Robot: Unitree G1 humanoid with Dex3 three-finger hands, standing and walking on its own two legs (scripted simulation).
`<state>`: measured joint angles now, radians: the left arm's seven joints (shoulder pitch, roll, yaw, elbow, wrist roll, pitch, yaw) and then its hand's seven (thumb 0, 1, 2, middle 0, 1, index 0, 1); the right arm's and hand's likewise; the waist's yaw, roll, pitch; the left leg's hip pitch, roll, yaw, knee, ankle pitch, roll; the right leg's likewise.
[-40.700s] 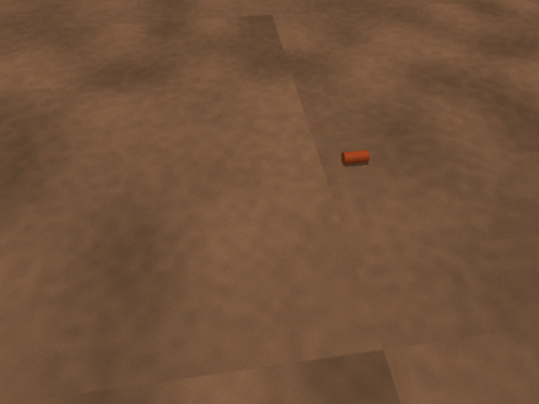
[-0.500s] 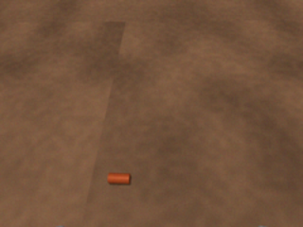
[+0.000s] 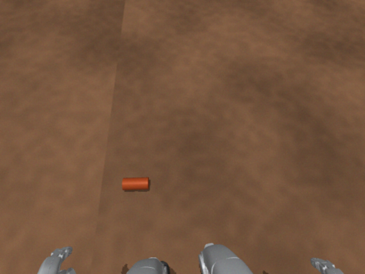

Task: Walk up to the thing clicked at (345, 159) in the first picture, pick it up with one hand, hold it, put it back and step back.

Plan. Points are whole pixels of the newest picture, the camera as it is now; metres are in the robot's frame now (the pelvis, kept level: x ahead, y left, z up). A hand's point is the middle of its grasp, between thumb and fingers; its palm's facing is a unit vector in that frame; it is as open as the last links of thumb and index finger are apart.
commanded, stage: step back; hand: left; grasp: from above
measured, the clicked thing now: (135, 183) +0.53 +0.23 -0.73
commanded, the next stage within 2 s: none
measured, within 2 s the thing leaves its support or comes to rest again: neither
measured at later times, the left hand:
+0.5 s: hand out of the picture +0.01 +0.22 -0.13, palm faces +0.02 -0.92 -0.40, open 7.4 cm
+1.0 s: hand out of the picture -0.23 +0.21 -0.16, palm faces -0.01 -0.90 -0.43, open 7.4 cm
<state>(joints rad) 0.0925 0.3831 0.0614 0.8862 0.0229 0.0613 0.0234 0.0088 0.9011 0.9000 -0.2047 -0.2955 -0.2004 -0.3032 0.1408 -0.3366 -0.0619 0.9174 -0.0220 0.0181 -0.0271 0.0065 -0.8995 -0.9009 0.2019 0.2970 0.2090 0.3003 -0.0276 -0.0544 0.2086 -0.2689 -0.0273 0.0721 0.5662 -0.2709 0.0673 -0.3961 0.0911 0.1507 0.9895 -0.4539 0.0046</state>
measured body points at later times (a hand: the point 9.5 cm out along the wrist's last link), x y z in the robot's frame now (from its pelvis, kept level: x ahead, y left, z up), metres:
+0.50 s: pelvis -0.12 -0.04 +0.00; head -0.05 -0.04 +0.44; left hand +0.00 +0.27 -0.11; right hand -0.02 -0.36 -0.13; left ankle -0.17 +0.10 -0.69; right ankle -0.05 -0.13 -0.73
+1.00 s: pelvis -0.29 -0.07 -0.02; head -0.23 -0.07 +0.43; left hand -0.23 +0.26 -0.13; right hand -0.13 -0.38 -0.12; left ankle -0.17 +0.09 -0.73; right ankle -0.32 -0.20 -0.73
